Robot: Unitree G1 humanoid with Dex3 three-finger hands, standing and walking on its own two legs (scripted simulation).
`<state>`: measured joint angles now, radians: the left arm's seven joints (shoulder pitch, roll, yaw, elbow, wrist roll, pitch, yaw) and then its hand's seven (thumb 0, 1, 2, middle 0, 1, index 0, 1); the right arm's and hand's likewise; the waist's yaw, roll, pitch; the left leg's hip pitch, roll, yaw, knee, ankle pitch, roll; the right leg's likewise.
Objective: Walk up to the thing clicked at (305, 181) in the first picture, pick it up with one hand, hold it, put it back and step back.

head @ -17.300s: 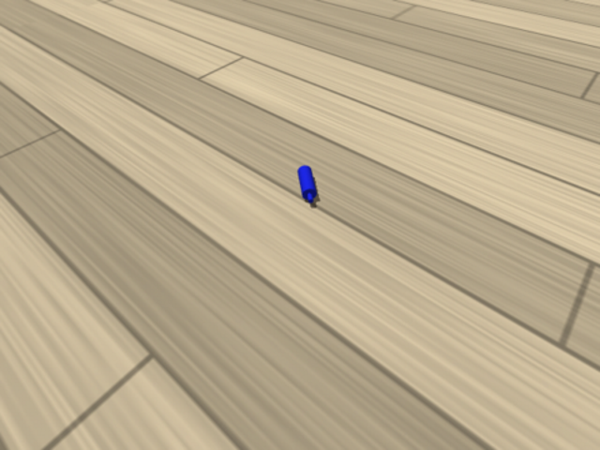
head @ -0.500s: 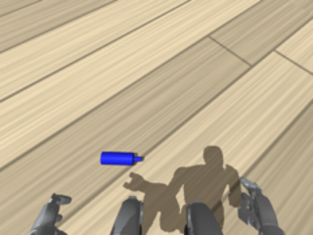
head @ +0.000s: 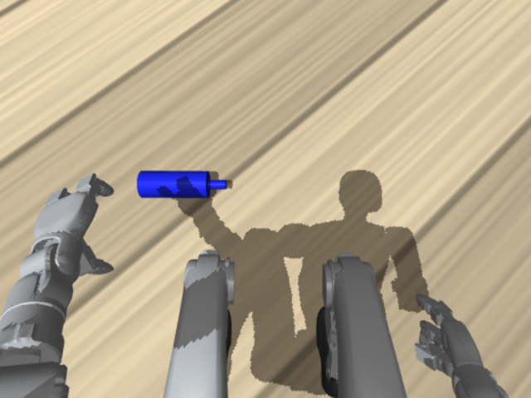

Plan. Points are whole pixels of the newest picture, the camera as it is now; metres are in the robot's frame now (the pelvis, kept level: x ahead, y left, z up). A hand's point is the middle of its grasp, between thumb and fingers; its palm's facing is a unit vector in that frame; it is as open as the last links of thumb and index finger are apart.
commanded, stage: rise first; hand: left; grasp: from above
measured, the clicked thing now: (184, 184) +0.52 +0.26 -0.42
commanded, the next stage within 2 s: none
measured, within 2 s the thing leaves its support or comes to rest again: neither
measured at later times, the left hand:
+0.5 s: hand (120, 203) +0.42 +0.33 -0.22, palm faces -0.45 -0.07 -0.89, open 14.2 cm
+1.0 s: hand (134, 189) +0.46 +0.32 -0.27, palm faces -0.43 -0.01 -0.90, open 14.1 cm
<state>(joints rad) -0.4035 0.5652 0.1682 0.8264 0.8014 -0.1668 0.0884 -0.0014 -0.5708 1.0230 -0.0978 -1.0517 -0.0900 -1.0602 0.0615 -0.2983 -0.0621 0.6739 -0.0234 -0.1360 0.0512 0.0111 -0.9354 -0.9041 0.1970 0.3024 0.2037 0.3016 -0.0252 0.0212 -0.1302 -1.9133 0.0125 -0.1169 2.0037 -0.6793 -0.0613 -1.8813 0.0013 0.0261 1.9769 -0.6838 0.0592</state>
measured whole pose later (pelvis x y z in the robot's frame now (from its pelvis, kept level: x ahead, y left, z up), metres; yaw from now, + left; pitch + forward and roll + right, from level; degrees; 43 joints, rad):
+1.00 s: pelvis -0.01 +0.03 -0.11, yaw -5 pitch +34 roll -10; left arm -0.93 0.81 0.14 1.40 1.35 -0.31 0.37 0.00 -0.52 0.99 -0.08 -1.00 -0.09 -1.00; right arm 0.14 -0.26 0.03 0.74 -0.15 -0.01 0.14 0.00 -0.92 -0.90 0.20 0.30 0.21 0.30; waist -0.21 -0.01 -0.07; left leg -2.29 -0.03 -0.16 2.38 -0.69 -0.01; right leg -2.19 0.02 0.02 2.28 -0.70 0.06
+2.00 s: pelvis -0.01 +0.03 -0.14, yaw -7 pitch +32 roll -12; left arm -0.98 0.91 0.16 1.49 1.36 -0.32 0.39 0.00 -0.57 1.05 -0.08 -1.01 -0.07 -1.02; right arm 0.14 -0.28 0.09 0.73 -0.17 -0.01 0.16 0.00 -0.92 -0.90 0.20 0.30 0.20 0.30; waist -0.25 -0.03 -0.02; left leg -2.35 -0.03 -0.20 2.46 -0.69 -0.01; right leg -2.23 0.03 -0.01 2.33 -0.69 0.06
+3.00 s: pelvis -0.01 +0.03 -0.13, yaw -8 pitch +32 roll -12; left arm -0.99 0.91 0.11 1.44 1.34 -0.32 0.33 0.00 -0.56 1.04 -0.09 -1.04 -0.08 -1.05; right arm 0.17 -0.28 0.11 0.70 -0.16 -0.01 0.17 0.00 -0.92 -0.90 0.20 0.30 0.20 0.30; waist -0.26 -0.02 -0.02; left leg -2.35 -0.03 -0.20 2.46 -0.68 -0.01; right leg -2.23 0.03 -0.01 2.32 -0.68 0.05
